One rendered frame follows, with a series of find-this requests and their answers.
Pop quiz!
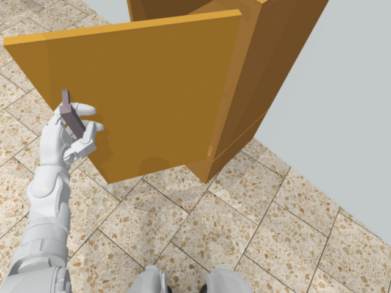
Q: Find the robot left hand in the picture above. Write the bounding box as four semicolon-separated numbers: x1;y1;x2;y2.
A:
39;102;104;171

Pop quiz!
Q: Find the handle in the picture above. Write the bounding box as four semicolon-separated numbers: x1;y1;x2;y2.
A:
59;89;86;140

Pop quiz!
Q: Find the cupboard door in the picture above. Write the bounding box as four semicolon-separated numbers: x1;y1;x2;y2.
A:
3;9;242;184

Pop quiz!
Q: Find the robot shin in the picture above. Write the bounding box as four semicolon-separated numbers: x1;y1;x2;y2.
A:
145;265;158;271
207;264;226;293

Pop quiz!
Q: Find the left robot shin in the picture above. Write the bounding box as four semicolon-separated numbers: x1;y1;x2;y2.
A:
145;265;158;271

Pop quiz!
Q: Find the left robot forearm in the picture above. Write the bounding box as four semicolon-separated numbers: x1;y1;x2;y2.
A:
0;164;71;290

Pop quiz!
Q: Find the right robot shin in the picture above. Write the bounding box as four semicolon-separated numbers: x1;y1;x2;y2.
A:
207;264;226;293

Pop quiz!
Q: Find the robot left upper arm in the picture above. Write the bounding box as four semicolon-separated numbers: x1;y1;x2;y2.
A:
0;266;72;293

